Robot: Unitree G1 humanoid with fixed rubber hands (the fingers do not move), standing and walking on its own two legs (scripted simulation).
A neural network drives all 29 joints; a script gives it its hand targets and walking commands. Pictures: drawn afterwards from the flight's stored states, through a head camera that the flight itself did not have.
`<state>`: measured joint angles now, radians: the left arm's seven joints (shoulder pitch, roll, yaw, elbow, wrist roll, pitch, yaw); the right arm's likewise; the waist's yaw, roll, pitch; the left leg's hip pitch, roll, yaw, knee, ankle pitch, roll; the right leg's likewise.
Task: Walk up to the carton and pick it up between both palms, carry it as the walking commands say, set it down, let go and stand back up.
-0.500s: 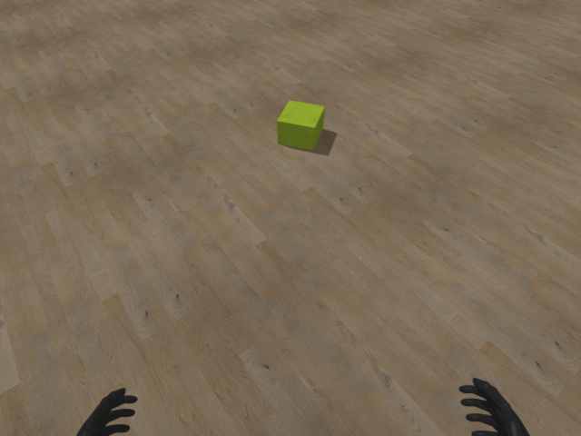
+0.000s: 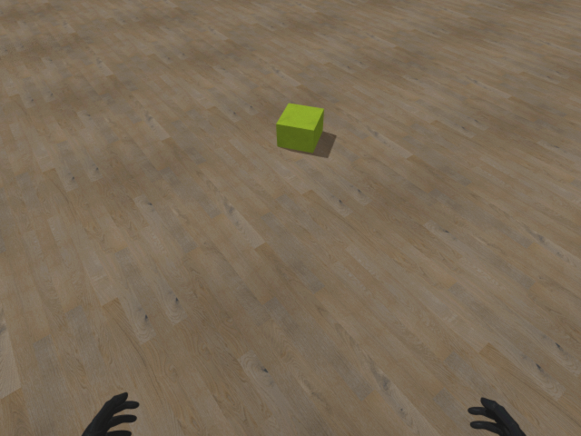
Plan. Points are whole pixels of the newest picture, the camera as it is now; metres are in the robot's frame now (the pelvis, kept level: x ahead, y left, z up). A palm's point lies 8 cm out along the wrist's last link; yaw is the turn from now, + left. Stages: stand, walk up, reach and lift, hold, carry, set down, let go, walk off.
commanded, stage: stand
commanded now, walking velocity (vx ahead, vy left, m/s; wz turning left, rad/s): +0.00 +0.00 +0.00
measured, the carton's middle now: (300, 127) +1.78 -0.04 -0.70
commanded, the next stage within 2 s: walk up in 0.14 s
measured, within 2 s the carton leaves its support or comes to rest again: neither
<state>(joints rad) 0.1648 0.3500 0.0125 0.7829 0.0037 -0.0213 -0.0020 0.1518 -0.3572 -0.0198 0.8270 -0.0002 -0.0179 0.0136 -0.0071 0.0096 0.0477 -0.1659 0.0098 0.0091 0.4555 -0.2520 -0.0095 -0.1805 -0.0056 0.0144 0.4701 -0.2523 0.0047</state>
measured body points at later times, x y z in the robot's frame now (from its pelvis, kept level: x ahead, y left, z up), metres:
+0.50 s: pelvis +0.01 -0.01 +0.00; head +0.01 -0.02 +0.45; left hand +0.13 +0.29 -0.09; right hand +0.08 -0.33 -0.10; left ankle +0.00 +0.12 -0.74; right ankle +0.01 -0.12 -0.72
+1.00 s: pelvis +0.19 -0.03 +0.00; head +0.17 -0.04 +0.45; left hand +0.26 +0.31 -0.07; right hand +0.31 -0.35 -0.07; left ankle +0.36 +0.12 -0.69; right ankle +0.09 -0.15 -0.74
